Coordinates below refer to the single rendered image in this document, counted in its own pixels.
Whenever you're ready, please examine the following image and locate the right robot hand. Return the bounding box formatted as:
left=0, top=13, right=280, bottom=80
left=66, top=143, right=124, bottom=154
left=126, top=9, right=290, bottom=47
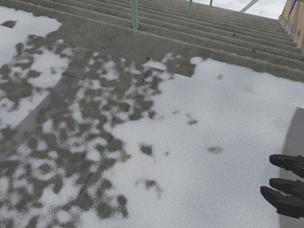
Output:
left=260, top=154, right=304, bottom=219

